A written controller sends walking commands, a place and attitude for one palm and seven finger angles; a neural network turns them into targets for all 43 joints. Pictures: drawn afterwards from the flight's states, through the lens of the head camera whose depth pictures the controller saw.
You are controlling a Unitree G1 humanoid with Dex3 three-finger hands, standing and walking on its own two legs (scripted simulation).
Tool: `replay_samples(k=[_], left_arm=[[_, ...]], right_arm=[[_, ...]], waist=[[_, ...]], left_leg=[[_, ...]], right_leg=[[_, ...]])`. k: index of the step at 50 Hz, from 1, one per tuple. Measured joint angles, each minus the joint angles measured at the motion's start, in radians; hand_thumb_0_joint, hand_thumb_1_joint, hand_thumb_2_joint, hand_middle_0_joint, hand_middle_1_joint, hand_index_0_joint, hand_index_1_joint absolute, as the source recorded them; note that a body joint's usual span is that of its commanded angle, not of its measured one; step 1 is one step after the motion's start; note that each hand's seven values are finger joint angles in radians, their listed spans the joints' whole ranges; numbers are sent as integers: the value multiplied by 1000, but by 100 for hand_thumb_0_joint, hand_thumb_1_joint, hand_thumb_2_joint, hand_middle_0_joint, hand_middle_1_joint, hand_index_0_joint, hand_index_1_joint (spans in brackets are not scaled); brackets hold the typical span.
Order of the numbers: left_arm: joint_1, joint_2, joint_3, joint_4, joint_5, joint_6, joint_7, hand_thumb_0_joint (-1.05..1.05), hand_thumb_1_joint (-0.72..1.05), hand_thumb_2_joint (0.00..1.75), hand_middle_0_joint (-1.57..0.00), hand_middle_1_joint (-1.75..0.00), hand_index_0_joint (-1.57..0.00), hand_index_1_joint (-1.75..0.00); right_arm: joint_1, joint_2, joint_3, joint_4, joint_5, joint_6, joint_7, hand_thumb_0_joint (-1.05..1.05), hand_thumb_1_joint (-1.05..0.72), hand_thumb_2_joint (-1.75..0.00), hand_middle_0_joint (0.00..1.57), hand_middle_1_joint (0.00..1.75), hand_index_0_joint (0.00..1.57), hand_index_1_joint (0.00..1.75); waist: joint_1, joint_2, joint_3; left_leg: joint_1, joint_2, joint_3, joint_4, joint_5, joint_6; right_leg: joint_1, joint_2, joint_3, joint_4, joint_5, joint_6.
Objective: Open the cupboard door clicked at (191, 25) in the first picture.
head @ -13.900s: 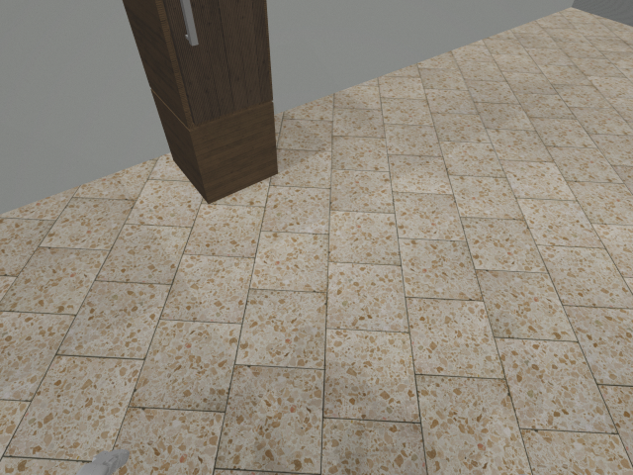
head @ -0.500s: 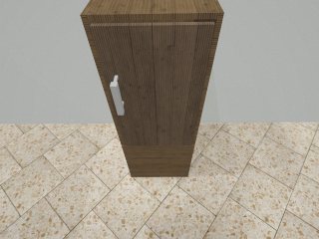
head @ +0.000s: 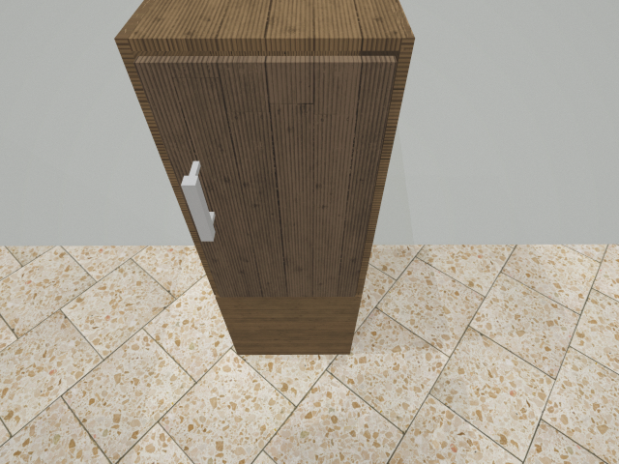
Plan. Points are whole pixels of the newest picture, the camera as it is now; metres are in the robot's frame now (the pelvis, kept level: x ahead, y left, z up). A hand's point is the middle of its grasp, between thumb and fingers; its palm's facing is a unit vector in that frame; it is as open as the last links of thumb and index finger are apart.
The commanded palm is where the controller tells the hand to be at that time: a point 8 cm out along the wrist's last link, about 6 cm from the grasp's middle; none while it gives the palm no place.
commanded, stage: come to a stop and stand still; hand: left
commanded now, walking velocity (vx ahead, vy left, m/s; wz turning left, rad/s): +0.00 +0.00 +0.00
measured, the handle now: (201, 202) +0.50 +0.22 +0.02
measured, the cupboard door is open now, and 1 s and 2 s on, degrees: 0 0 0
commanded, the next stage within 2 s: look again from close up in 0.18 s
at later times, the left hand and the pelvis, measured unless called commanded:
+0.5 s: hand out of the picture +0.05 +0.18 -0.17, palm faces +0.01 -0.97 -0.25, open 7.4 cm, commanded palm none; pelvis +0.01 -0.02 +0.00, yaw +0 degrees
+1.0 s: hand (167, 440) +0.16 +0.19 -0.04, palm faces +0.30 -0.94 -0.14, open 7.6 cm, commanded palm +0.10 +0.23 -0.06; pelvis -0.02 -0.01 +0.00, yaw +3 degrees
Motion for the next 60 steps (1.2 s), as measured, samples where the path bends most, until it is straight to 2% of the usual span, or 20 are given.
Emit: replay_samples(k=[31,42,43,44,45,46,48,49,51,54,57,58,60], left_arm=[[-7,21,9,11,-4,6,-2,1,90,89,-20,-30,-20,-30],[5,16,5,18,-5,6,-5,1,90,89,-20,-30,-20,-30],[6,10,5,18,-3,-1,5,1,90,89,-20,-30,-20,-30],[55,1,24,-133,-48,49,4,1,90,89,-20,-30,-20,-30],[113,-9,41,-312,-75,50,8,1,90,89,-20,-30,-20,-30],[155,-16,44,-462,-97,19,25,2,90,89,-21,-31,-20,-31],[184,-30,48,-675,-146,-33,52,2,88,89,-21,-32,-20,-31],[173,-35,59,-748,-165,-64,47,2,87,88,-21,-32,-20,-32],[117,-35,95,-812,-186,-167,16,2,85,87,-21,-34,-20,-34],[29,-18,149,-812,-221,-357,-85,1,80,85,-21,-37,-20,-37],[7,-8,164,-797,-259,-527,-245,1,74,83,-21,-41,-21,-41],[12,-7,163,-789,-266,-556,-298,1,72,82,-21,-42,-21,-42],[37,-6,161,-785,-274,-555,-373,1,68,80,-22,-45,-21,-45]], right_arm=[[-14,-19,-1,31,0,9,-7,0,-91,-90,20,30,20,30],[-4,-8,2,38,-1,11,-4,0,-91,-90,20,30,20,30],[-4,-10,0,32,2,15,-2,0,-91,-90,20,30,20,30],[12,-15,1,-14,17,7,-6,0,-91,-90,20,30,20,30],[38,-19,1,-64,24,-33,-21,0,-91,-90,20,30,20,30],[59,-26,-1,-101,32,-80,-38,0,-91,-90,20,30,20,30],[76,-42,-10,-161,50,-139,-55,1,-91,-90,20,30,20,30],[72,-50,-15,-193,52,-159,-58,1,-91,-90,20,30,20,30],[47,-58,-25,-252,44,-192,-56,1,-91,-90,20,30,20,30],[-5,-57,-35,-344,29,-229,-30,1,-91,-90,20,30,20,30],[-45,-64,-46,-439,22,-254,5,1,-91,-90,20,30,20,30],[-53,-71,-48,-469,25,-257,12,1,-91,-90,20,30,20,30],[-62,-87,-53,-524,31,-252,14,1,-91,-90,20,30,20,30]], waist=[[4,-8,-3],[6,-13,-3],[5,-6,-2],[7,-1,7],[15,2,13],[19,9,10],[10,27,-11],[2,35,-22],[-14,39,-54],[-17,12,-103],[-7,-22,-125],[-3,-29,-130],[8,-40,-138]], left_leg=[[52,31,-13,-51,15,-34],[46,36,-20,-62,35,-38],[24,43,-17,-27,34,-34],[14,44,-18,-8,29,-25],[18,42,-16,-12,20,-23],[14,37,-18,-12,14,-26],[-12,20,-33,10,13,-23],[-37,11,-41,31,11,-19],[-116,-1,-50,95,0,-13],[-275,-7,-40,226,-36,-12],[-427,-2,-31,379,-88,-15],[-471,-1,-31,428,-105,-13],[-548,-2,-33,514,-137,-14]], right_leg=[[52,32,-15,-47,9,-33],[53,37,-22,-69,32,-37],[48,40,-26,-71,36,-33],[41,42,-25,-65,38,-31],[34,40,-22,-51,35,-31],[25,35,-23,-36,30,-30],[4,16,-37,-8,16,-23],[-18,7,-44,14,9,-18],[-94,-9,-54,81,-11,-13],[-262,-19,-43,225,-51,-13],[-417,-18,-32,373,-94,-20],[-460,-18,-32,419,-110,-19],[-533,-21,-33,499,-138,-18]])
